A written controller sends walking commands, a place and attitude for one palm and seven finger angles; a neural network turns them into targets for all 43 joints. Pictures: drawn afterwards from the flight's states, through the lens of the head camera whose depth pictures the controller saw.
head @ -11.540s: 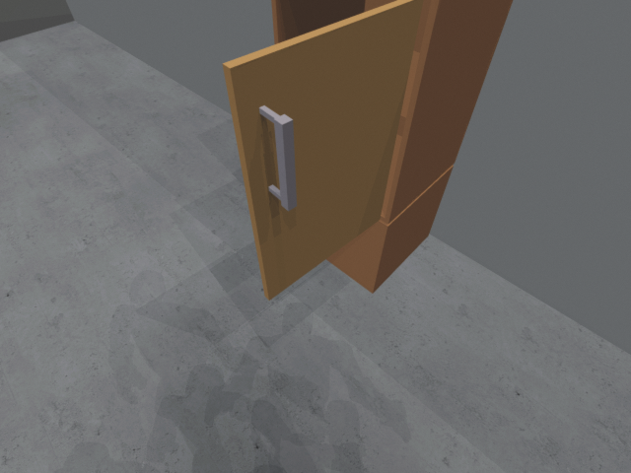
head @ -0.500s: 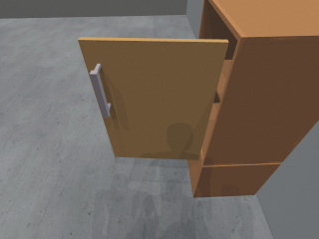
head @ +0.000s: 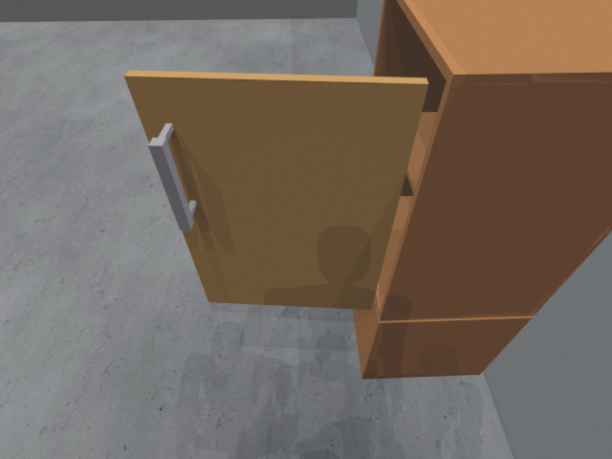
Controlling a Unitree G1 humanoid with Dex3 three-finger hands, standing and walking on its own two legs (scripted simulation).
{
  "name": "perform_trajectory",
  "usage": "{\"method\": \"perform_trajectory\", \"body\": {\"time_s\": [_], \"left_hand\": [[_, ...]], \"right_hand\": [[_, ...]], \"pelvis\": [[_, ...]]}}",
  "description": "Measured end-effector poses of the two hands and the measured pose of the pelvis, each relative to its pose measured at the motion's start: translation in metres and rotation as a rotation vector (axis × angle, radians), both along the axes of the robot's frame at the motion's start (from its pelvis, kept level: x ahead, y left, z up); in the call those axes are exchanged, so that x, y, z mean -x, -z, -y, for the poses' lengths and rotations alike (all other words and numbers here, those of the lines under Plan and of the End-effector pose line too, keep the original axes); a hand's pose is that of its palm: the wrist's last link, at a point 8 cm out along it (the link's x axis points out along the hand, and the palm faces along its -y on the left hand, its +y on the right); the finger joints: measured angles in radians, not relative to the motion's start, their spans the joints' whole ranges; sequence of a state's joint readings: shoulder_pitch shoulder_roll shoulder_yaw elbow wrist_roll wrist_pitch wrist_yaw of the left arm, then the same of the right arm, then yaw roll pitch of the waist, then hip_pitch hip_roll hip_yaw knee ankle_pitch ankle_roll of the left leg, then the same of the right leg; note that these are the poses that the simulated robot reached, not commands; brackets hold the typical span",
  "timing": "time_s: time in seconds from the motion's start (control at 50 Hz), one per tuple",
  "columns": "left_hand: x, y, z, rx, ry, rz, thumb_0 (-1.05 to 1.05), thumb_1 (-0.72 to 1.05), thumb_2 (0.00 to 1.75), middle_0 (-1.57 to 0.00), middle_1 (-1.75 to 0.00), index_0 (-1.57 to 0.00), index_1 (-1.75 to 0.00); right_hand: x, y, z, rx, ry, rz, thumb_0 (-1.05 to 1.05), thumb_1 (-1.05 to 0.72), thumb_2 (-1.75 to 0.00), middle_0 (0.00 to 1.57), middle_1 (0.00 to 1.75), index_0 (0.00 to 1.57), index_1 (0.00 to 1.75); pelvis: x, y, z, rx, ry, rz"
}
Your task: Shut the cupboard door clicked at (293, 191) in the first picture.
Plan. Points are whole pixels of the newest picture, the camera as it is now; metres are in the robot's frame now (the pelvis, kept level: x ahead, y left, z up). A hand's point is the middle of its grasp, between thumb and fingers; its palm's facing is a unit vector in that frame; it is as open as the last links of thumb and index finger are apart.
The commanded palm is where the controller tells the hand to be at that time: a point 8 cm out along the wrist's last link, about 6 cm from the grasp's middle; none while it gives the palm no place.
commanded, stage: come to a stop and stand still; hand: left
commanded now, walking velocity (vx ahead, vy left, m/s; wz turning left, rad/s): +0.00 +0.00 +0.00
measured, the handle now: (177, 180) +0.51 +0.24 +0.08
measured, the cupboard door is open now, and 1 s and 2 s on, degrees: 85 85 85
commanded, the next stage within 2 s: look again from close up in 0.18 s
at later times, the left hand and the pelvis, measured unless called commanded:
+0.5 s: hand out of the picture +0.01 +0.17 -0.17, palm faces +0.02 -0.98 -0.19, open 7.3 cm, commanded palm none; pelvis +0.01 +0.00 +0.00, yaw +0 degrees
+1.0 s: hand out of the picture +0.01 +0.17 -0.17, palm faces +0.03 -0.98 -0.18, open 7.3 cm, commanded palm none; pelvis +0.01 +0.00 +0.00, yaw +0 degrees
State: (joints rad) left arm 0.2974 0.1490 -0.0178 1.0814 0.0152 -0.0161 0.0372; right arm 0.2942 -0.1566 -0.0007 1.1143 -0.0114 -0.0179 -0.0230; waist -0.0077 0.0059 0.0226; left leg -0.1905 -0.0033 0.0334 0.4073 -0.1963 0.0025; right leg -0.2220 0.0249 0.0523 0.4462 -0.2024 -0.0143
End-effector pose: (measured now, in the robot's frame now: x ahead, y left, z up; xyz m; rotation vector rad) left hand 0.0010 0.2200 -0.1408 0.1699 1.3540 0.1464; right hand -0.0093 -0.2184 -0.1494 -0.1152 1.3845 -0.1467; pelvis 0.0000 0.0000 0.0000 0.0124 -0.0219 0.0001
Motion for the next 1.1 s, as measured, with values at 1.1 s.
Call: {"method": "perform_trajectory", "body": {"time_s": [1.1], "left_hand": [[0.001, 0.007, 0.003, 0.031, -0.059, -0.034, 0.00, 0.91, 0.90, -0.20, -0.30, -0.20, -0.30]], "right_hand": [[-0.013, 0.002, -0.007, 0.000, -0.026, -0.045, 0.01, -0.91, -0.90, 0.20, 0.30, 0.20, 0.30]], "pelvis": [[-0.023, 0.003, -0.005, 0.006, -0.012, -0.003]]}}
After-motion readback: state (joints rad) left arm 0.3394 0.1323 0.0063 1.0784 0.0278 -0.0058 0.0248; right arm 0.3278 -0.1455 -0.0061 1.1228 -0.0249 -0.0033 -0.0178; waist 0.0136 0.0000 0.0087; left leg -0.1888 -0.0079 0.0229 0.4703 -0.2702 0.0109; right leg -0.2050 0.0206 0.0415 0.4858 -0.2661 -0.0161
